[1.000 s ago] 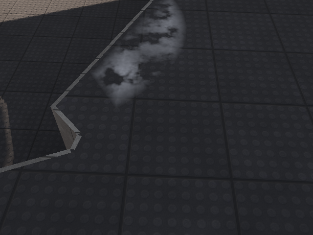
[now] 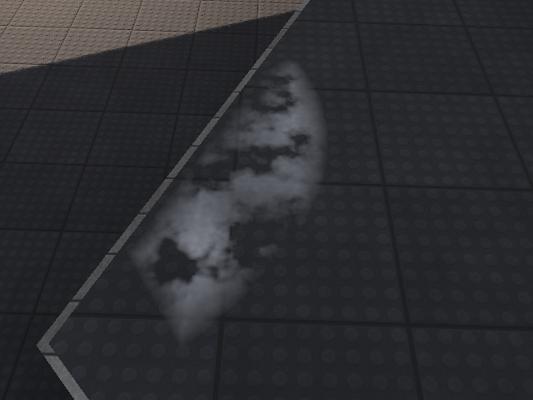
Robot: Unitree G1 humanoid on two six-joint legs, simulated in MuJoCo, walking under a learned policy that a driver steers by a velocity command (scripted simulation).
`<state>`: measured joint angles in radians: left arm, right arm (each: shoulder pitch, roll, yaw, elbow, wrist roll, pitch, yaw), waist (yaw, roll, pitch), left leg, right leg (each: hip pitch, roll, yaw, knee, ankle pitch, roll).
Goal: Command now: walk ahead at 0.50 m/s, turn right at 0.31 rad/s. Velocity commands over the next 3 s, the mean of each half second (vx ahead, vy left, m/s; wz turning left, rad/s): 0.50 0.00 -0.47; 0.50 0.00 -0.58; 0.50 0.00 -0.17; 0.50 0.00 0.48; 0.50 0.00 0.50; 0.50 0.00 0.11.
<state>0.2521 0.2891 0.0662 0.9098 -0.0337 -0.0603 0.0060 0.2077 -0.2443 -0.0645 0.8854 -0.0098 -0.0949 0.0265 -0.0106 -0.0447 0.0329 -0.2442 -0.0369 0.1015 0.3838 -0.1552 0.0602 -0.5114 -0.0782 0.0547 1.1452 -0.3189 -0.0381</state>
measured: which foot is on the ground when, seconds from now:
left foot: down 0.00-0.38, up 0.40-0.82, down 0.84-1.00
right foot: up 0.00-0.34, down 0.36-0.86, up 0.88-1.00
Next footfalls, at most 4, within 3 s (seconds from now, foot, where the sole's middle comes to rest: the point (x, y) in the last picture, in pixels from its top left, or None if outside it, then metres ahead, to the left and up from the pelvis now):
0.36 right None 0.35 -0.17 -0.78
0.84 left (294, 319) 0.70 -0.07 -0.78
1.34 right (433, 304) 0.75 -0.46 -0.78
1.86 left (386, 199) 1.12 -0.39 -0.78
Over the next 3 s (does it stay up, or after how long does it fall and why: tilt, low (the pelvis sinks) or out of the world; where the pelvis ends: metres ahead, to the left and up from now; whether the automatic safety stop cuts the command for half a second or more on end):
stays up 1.55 -0.51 0.00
